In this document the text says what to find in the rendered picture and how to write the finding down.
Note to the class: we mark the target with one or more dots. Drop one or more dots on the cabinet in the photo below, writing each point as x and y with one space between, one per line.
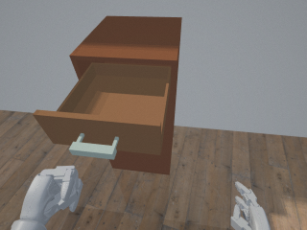
137 40

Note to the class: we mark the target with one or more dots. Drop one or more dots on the robot right hand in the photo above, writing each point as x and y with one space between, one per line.
254 214

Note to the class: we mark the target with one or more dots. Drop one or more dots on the drawer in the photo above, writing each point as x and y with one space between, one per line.
111 100

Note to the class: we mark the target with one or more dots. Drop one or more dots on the handle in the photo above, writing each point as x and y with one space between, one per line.
94 150

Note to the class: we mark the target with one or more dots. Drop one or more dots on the left robot forearm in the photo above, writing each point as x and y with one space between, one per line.
27 224

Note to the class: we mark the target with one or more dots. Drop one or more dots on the robot left hand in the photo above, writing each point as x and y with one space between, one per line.
61 183

